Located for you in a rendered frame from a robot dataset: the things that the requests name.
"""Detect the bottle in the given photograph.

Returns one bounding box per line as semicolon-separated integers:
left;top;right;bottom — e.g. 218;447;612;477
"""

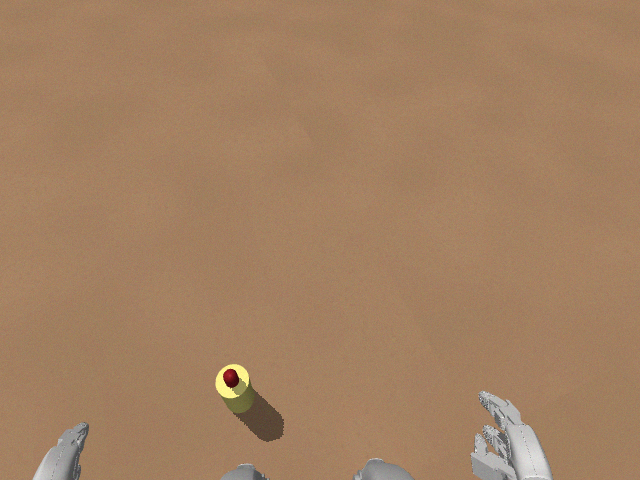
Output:
215;364;254;413

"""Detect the right robot hand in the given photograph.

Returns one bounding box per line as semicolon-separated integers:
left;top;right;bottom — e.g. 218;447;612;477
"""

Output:
471;391;553;480

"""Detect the left robot hand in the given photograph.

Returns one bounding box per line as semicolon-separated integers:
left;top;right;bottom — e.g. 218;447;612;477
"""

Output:
32;422;89;480

